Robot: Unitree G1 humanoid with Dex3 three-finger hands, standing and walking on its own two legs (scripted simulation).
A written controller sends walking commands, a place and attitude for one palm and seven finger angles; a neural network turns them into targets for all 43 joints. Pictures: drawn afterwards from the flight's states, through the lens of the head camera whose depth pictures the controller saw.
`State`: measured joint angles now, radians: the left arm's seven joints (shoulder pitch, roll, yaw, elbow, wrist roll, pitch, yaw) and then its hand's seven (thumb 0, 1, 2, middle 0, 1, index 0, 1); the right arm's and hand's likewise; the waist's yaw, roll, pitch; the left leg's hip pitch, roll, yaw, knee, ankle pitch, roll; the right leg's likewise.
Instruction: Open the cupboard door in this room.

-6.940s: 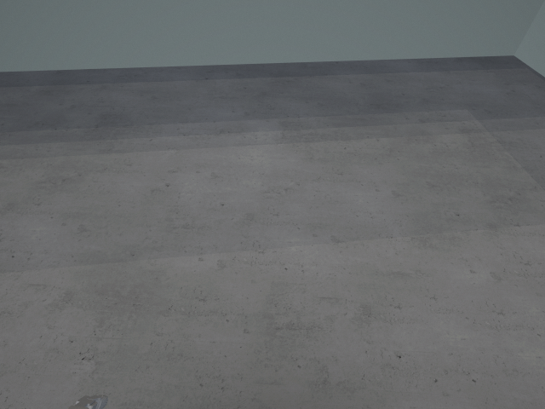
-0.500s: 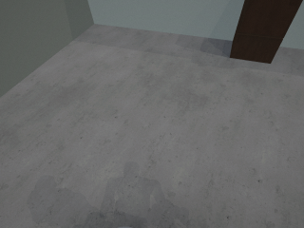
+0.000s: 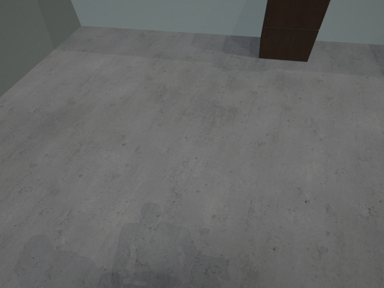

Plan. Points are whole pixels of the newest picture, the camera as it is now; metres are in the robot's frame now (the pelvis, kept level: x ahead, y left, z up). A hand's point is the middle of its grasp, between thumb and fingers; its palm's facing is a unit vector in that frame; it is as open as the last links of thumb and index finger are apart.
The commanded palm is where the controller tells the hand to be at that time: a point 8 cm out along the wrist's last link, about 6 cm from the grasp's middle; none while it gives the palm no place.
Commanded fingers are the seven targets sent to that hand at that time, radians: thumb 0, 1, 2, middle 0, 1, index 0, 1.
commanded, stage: turn or walk to find it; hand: left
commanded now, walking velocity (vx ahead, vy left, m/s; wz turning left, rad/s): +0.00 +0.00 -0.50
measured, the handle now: out of the picture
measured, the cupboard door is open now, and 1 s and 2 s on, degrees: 0 0 0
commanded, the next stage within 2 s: stand and wait in 0.28 s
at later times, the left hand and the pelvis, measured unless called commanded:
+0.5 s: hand out of the picture +0.05 +0.21 -0.16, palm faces +0.01 -0.99 -0.17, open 7.3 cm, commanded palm none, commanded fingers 0.00 0.90 0.90 -0.20 -0.30 -0.20 -0.30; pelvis +0.00 +0.03 +0.02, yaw -1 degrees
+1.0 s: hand out of the picture -0.02 +0.23 -0.17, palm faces +0.10 -0.97 -0.21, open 7.3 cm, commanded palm none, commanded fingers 0.00 0.90 0.90 -0.20 -0.30 -0.20 -0.30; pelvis -0.01 +0.04 +0.01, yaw +3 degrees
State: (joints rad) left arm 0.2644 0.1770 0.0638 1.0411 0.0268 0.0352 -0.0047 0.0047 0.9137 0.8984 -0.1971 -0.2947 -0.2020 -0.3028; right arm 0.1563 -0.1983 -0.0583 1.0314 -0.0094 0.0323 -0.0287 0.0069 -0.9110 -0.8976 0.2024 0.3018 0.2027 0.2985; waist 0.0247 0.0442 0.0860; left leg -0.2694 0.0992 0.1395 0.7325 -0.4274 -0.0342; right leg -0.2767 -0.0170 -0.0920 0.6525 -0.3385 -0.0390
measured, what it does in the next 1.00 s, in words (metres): steps on the spot: left foot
